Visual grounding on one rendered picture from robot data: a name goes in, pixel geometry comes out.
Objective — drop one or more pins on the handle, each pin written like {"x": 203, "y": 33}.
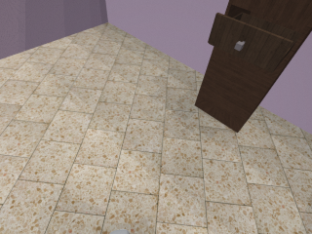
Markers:
{"x": 239, "y": 45}

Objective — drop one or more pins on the drawer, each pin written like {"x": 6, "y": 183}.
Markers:
{"x": 266, "y": 43}

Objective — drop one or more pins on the cabinet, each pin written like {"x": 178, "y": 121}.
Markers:
{"x": 233, "y": 88}

